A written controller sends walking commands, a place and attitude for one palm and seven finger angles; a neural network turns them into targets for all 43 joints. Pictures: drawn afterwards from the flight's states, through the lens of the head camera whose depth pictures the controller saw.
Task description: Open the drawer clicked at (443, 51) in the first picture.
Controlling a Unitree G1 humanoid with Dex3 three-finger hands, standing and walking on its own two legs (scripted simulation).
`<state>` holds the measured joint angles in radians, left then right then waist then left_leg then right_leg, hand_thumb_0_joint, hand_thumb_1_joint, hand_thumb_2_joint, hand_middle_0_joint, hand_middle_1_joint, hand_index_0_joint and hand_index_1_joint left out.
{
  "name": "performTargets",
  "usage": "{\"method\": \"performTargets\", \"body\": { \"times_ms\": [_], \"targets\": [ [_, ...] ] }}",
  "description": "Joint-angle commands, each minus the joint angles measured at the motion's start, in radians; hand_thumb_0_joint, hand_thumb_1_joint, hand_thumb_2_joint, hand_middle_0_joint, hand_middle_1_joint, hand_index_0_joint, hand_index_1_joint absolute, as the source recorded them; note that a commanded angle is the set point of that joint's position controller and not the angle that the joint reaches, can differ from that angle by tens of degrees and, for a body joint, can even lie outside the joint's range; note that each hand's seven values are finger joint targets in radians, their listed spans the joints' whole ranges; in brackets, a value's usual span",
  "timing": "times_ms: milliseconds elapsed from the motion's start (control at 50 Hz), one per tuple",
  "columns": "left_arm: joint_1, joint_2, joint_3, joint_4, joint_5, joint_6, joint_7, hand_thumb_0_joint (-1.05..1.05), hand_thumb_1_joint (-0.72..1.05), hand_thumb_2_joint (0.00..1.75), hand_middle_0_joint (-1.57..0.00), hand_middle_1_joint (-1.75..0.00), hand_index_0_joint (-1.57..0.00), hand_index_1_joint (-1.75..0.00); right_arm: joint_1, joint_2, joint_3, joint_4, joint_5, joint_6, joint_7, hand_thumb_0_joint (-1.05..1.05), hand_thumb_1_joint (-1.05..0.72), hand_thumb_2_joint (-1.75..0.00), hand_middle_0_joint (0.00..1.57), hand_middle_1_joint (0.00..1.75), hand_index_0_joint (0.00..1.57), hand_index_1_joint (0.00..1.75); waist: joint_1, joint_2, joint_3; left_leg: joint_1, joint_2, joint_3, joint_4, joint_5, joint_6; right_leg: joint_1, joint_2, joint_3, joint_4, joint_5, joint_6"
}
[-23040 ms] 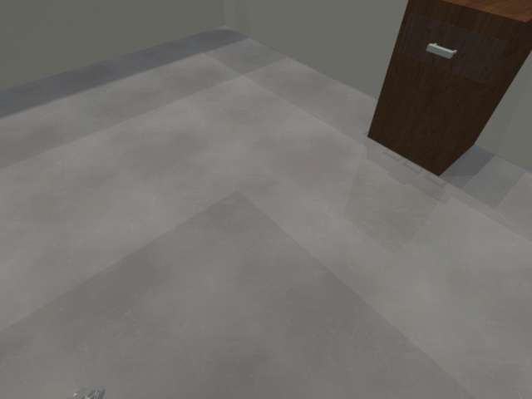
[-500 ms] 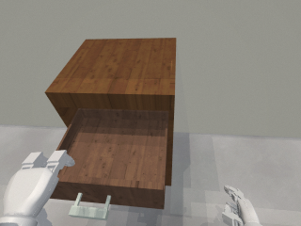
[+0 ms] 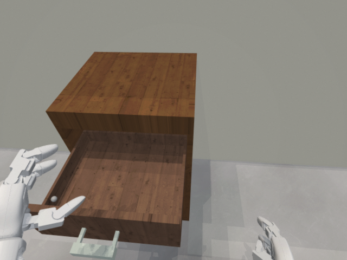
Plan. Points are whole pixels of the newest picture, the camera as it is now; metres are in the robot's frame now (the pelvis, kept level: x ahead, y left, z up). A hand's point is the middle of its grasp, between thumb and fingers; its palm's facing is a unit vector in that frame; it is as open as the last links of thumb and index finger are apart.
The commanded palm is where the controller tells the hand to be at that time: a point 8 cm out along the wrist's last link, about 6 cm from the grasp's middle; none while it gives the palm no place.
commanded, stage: draw the hand back to the body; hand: left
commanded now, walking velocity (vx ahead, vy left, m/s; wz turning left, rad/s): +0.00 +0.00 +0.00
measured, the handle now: (96, 241) +0.19 +0.24 -0.13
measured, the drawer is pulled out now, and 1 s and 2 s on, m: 0.30 0.30 0.30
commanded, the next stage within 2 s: step back with the hand held close in 0.48 s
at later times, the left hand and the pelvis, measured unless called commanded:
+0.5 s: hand (52, 198) +0.17 +0.23 +0.16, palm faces +0.40 -0.82 -0.42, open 7.6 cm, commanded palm +0.12 +0.27 +0.17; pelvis -0.01 -0.01 +0.00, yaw +0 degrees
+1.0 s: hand (41, 208) +0.15 +0.24 +0.15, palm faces +0.29 -0.80 -0.52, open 7.4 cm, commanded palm +0.09 +0.29 +0.17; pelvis -0.05 +0.01 -0.01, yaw -1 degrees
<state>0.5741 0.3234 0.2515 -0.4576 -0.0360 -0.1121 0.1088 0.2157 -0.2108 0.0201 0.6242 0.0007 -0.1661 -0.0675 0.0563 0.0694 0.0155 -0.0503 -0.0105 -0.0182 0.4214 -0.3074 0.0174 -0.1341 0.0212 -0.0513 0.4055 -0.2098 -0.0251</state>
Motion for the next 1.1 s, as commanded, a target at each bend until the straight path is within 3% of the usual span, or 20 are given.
{"method": "performTargets", "body": {
  "times_ms": [0, 40, 100, 140, 220, 260, 400, 440, 520, 560, 580, 600, 620, 640, 680, 800, 840, 940, 1020, 1080],
  "targets": [
    [-0.068, 0.16, 0.13, -0.219, -0.011, -0.068, 0.027, 0.0, 0.44, 0.7, -0.23, -0.59, -0.23, -0.59, -0.133, -0.091, -0.04, -0.163, 0.001, -0.064, -0.013, 0.0, -0.9, -0.9, 0.2, 0.3, 0.2, 0.3, 0.002, -0.012, -0.067, -0.075, 0.045, 0.006, -0.065, 0.297, 0.0, 0.081, -0.052, 0.024, -0.054, 0.185, -0.005],
    [-0.103, 0.174, 0.143, -0.232, -0.01, -0.07, 0.027, 0.0, 0.51, 0.74, -0.23, -0.55, -0.23, -0.55, -0.141, -0.094, -0.04, -0.161, 0.004, -0.064, -0.013, 0.0, -0.9, -0.9, 0.2, 0.3, 0.2, 0.3, 0.001, 0.01, -0.056, -0.066, 0.04, 0.01, -0.064, 0.275, 0.001, 0.064, -0.049, 0.036, -0.074, 0.161, -0.006],
    [-0.1, 0.164, 0.143, -0.211, -0.018, -0.072, 0.027, 0.0, 0.62, 0.78, -0.22, -0.48, -0.22, -0.48, -0.141, -0.092, -0.04, -0.163, 0.005, -0.063, -0.015, 0.0, -0.9, -0.9, 0.2, 0.3, 0.2, 0.3, 0.001, -0.025, -0.047, -0.069, 0.042, 0.01, -0.073, 0.253, 0.005, 0.063, -0.05, 0.029, -0.072, 0.138, -0.002],
    [-0.119, 0.184, 0.163, -0.227, -0.015, -0.078, 0.028, 0.0, 0.69, 0.81, -0.22, -0.43, -0.22, -0.43, -0.146, -0.093, -0.041, -0.158, 0.004, -0.066, -0.013, 0.0, -0.9, -0.9, 0.2, 0.3, 0.2, 0.3, 0.004, 0.008, -0.044, -0.064, 0.037, 0.011, -0.07, 0.258, 0.003, 0.061, -0.049, 0.04, -0.084, 0.145, -0.005],
    [-0.088, 0.154, 0.147, -0.183, -0.022, -0.077, 0.02, 0.0, 0.83, 0.87, -0.21, -0.34, -0.21, -0.34, -0.148, -0.091, -0.043, -0.16, 0.006, -0.059, -0.009, 0.0, -0.9, -0.9, 0.2, 0.3, 0.2, 0.3, 0.004, -0.039, -0.038, -0.072, 0.041, 0.016, -0.074, 0.248, 0.01, 0.062, -0.051, 0.035, -0.08, 0.135, 0.001],
    [-0.095, 0.151, 0.142, -0.176, -0.022, -0.078, 0.017, 0.0, 0.9, 0.9, -0.2, -0.3, -0.2, -0.3, -0.151, -0.091, -0.043, -0.158, 0.007, -0.057, -0.009, 0.0, -0.9, -0.9, 0.2, 0.3, 0.2, 0.3, 0.0, -0.021, -0.025, -0.074, 0.039, 0.019, -0.076, 0.237, 0.008, 0.055, -0.051, 0.037, -0.088, 0.126, 0.001],
    [-0.095, 0.17, 0.157, -0.198, -0.023, -0.081, 0.021, 0.0, 0.9, 0.9, -0.2, -0.3, -0.2, -0.3, -0.153, -0.09, -0.043, -0.164, 0.005, -0.055, -0.01, 0.0, -0.9, -0.9, 0.2, 0.3, 0.2, 0.3, 0.005, -0.027, -0.055, -0.067, 0.035, 0.016, -0.076, 0.22, 0.012, 0.065, -0.048, 0.042, -0.092, 0.102, 0.003],
    [-0.118, 0.179, 0.16, -0.221, -0.019, -0.084, 0.022, 0.0, 0.9, 0.9, -0.2, -0.3, -0.2, -0.3, -0.158, -0.088, -0.044, -0.164, 0.006, -0.061, -0.011, 0.0, -0.9, -0.9, 0.2, 0.3, 0.2, 0.3, 0.002, 0.023, -0.039, -0.061, 0.03, 0.022, -0.073, 0.216, 0.01, 0.049, -0.049, 0.055, -0.107, 0.098, 0.001],
    [-0.092, 0.169, 0.16, -0.194, -0.02, -0.086, 0.025, 0.0, 0.9, 0.9, -0.2, -0.3, -0.2, -0.3, -0.152, -0.088, -0.047, -0.158, 0.004, -0.063, -0.01, 0.0, -0.9, -0.9, 0.2, 0.3, 0.2, 0.3, 0.005, -0.041, -0.054, -0.062, 0.034, 0.02, -0.072, 0.23, 0.014, 0.065, -0.05, 0.046, -0.096, 0.108, 0.004],
    [-0.107, 0.161, 0.148, -0.192, -0.017, -0.085, 0.024, 0.0, 0.9, 0.9, -0.2, -0.3, -0.2, -0.3, -0.156, -0.087, -0.044, -0.155, 0.006, -0.063, -0.009, 0.0, -0.9, -0.9, 0.2, 0.3, 0.2, 0.3, 0.0, 0.017, -0.028, -0.061, 0.034, 0.02, -0.079, 0.216, 0.009, 0.046, -0.051, 0.046, -0.101, 0.092, 0.001],
    [-0.256, 0.298, 0.306, -0.285, -0.004, -0.139, 0.046, 0.0, 0.9, 0.9, -0.2, -0.3, -0.2, -0.3, -0.135, -0.111, -0.043, -0.196, 0.008, -0.035, -0.019, 0.0, -0.9, -0.9, 0.2, 0.3, 0.2, 0.3, -0.036, -0.063, 0.12, -0.143, 0.044, -0.018, -0.064, 0.105, 0.014, -0.082, -0.089, 0.195, -0.162, 0.116, -0.005],
    [-0.149, 0.203, 0.243, -0.172, 0.007, -0.142, 0.042, 0.0, 0.9, 0.9, -0.2, -0.3, -0.2, -0.3, -0.12, -0.104, -0.054, -0.164, -0.008, -0.015, -0.02, 0.0, -0.9, -0.9, 0.2, 0.3, 0.2, 0.3, -0.05, -0.166, 0.093, -0.144, 0.041, -0.04, -0.033, 0.068, 0.019, -0.083, -0.109, 0.202, -0.179, 0.066, -0.004],
    [-0.074, 0.156, 0.204, -0.142, 0.018, -0.137, 0.04, 0.0, 0.9, 0.9, -0.2, -0.3, -0.2, -0.3, -0.11, -0.112, -0.066, -0.175, -0.007, -0.002, -0.014, 0.0, -0.9, -0.9, 0.2, 0.3, 0.2, 0.3, -0.053, -0.183, 0.045, -0.115, 0.039, -0.031, 0.005, 0.07, 0.022, -0.089, -0.128, 0.226, -0.18, 0.063, -0.008],
    [-0.079, 0.16, 0.197, -0.201, 0.024, -0.147, 0.039, 0.0, 0.9, 0.9, -0.2, -0.3, -0.2, -0.3, -0.119, -0.117, -0.068, -0.191, -0.011, 0.004, -0.012, 0.0, -0.9, -0.9, 0.2, 0.3, 0.2, 0.3, -0.053, -0.122, 0.023, -0.106, 0.035, -0.02, 0.013, 0.081, 0.021, -0.101, -0.139, 0.231, -0.172, 0.1, -0.016],
    [-0.003, 0.136, 0.178, -0.185, 0.032, -0.145, 0.053, 0.0, 0.9, 0.9, -0.2, -0.3, -0.2, -0.3, -0.098, -0.113, -0.072, -0.201, -0.009, 0.021, -0.01, 0.0, -0.9, -0.9, 0.2, 0.3, 0.2, 0.3, -0.058, -0.096, -0.056, -0.122, 0.046, -0.025, 0.018, 0.104, 0.021, -0.061, -0.148, 0.208, -0.127, 0.108, -0.017],
    [0.084, 0.202, 0.24, -0.316, 0.031, -0.157, 0.085, 0.0, 0.9, 0.9, -0.2, -0.3, -0.2, -0.3, -0.112, -0.103, -0.083, -0.237, -0.001, 0.028, -0.008, 0.0, -0.9, -0.9, 0.2, 0.3, 0.2, 0.3, -0.06, -0.056, -0.192, -0.197, 0.112, -0.071, 0.003, 0.409, 0.019, 0.074, -0.122, 0.119, 0.059, 0.424, -0.004],
    [0.089, 0.237, 0.263, -0.376, 0.024, -0.16, 0.085, 0.0, 0.9, 0.9, -0.2, -0.3, -0.2, -0.3, -0.12, -0.103, -0.086, -0.242, 0.004, 0.023, -0.009, 0.0, -0.9, -0.9, 0.2, 0.3, 0.2, 0.3, -0.06, 0.009, -0.223, -0.207, 0.118, -0.073, 0.022, 0.467, 0.011, 0.081, -0.129, 0.116, 0.103, 0.482, -0.011],
    [0.123, 0.235, 0.278, -0.409, 0.017, -0.165, 0.084, 0.0, 0.9, 0.9, -0.2, -0.3, -0.2, -0.3, -0.114, -0.098, -0.085, -0.241, -0.001, 0.005, -0.008, 0.0, -0.9, -0.9, 0.2, 0.3, 0.2, 0.3, -0.054, 0.067, -0.171, -0.321, 0.163, -0.117, -0.047, 0.389, 0.021, 0.051, -0.084, 0.07, 0.19, 0.249, 0.006],
    [0.101, 0.189, 0.252, -0.353, 0.031, -0.168, 0.108, 0.0, 0.9, 0.9, -0.2, -0.3, -0.2, -0.3, -0.079, -0.102, -0.084, -0.209, -0.041, -0.024, -0.023, 0.0, -0.9, -0.9, 0.2, 0.3, 0.2, 0.3, -0.06, 0.133, -0.065, -0.459, 0.255, -0.153, -0.116, 0.313, 0.069, 0.003, -0.046, 0.048, 0.325, -0.126, 0.018],
    [0.087, 0.158, 0.213, -0.312, 0.02, -0.166, 0.109, 0.0, 0.9, 0.9, -0.2, -0.3, -0.2, -0.3, -0.052, -0.116, -0.082, -0.176, -0.04, -0.03, -0.031, 0.0, -0.9, -0.9, 0.2, 0.3, 0.2, 0.3, -0.069, 0.076, -0.043, -0.363, 0.234, -0.148, -0.029, 0.356, 0.061, -0.049, -0.06, 0.066, 0.168, -0.067, 0.006]
  ]
}}
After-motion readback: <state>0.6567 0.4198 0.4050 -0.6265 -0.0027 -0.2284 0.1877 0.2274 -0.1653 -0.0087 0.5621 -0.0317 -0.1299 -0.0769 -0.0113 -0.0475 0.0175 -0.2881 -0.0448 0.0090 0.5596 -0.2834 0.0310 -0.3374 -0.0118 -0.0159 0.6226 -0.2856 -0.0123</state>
